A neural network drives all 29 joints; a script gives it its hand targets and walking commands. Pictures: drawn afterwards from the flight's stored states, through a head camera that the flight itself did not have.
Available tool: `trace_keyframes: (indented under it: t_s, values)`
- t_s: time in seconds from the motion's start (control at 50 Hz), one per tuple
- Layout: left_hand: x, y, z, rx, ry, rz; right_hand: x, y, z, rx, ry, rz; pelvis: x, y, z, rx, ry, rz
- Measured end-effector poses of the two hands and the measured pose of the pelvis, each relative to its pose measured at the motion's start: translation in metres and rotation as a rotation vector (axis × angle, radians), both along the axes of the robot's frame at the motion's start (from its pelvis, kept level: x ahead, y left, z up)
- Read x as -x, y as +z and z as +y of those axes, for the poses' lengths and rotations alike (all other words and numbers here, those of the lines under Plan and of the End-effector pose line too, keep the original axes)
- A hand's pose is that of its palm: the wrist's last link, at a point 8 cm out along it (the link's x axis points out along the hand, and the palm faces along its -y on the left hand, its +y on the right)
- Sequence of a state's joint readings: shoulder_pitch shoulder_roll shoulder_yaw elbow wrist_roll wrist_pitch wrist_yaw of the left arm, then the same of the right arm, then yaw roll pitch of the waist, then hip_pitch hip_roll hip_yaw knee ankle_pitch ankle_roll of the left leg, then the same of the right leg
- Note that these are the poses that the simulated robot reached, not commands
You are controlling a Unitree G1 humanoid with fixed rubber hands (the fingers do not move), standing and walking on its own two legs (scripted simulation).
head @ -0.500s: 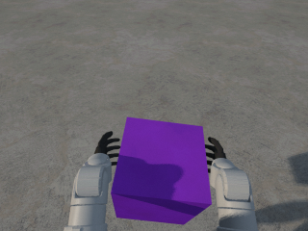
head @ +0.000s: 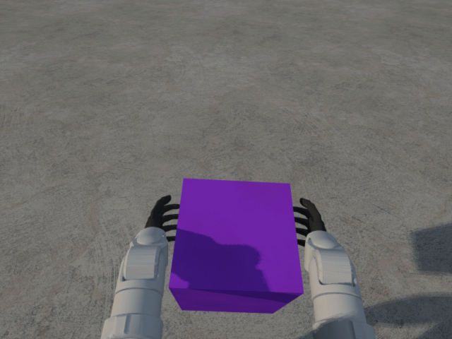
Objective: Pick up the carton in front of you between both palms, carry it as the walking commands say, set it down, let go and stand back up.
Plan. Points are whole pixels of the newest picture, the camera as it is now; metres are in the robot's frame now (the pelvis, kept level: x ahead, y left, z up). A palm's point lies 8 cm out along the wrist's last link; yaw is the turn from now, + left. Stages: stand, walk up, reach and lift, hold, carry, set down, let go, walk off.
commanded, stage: carry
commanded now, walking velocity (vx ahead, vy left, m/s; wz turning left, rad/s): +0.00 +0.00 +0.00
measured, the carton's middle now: (231, 251) +0.32 +0.00 -0.06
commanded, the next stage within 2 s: none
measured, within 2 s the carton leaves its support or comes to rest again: neither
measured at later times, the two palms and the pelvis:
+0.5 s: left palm (155, 248) +0.27 +0.14 +0.04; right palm (324, 252) +0.27 -0.15 +0.04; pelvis -0.02 -0.01 +0.00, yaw +0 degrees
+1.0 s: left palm (146, 208) +0.35 +0.17 +0.04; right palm (297, 209) +0.35 -0.12 +0.05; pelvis +0.06 +0.03 +0.01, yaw -1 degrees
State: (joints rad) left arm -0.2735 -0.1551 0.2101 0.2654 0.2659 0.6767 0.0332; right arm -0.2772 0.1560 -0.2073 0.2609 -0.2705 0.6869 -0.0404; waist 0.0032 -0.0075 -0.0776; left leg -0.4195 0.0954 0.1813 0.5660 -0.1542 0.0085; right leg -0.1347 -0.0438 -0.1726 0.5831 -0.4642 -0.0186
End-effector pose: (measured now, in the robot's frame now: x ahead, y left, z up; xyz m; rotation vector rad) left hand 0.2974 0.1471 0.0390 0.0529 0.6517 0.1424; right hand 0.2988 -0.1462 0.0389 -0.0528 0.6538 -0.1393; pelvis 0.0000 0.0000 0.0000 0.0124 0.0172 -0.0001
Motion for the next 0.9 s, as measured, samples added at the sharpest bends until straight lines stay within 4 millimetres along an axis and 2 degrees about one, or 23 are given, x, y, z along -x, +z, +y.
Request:
trace_keyframes:
  t_s: [0.28, 0.72, 0.8, 0.9]
  values:
    - [0.026, 0.003, -0.005, 0.000, -0.008, 0.019, 0.027, 0.004, -0.006, -0.001, -0.004, 0.015, 0.018, 0.001, -0.004, 0.005, -0.004, -0.009]
    - [0.033, 0.003, -0.008, 0.001, -0.008, 0.020, 0.033, 0.004, -0.009, 0.001, -0.007, 0.012, 0.024, 0.001, -0.007, 0.008, -0.004, -0.011]
    - [0.025, 0.004, -0.004, 0.011, -0.012, 0.034, 0.025, 0.007, -0.007, 0.008, 0.001, 0.026, 0.009, 0.006, -0.004, 0.005, 0.004, -0.014]
    - [-0.010, 0.008, 0.009, 0.008, -0.005, 0.026, -0.011, 0.014, 0.008, 0.017, 0.001, 0.017, -0.021, 0.011, 0.009, 0.001, 0.009, 0.007]
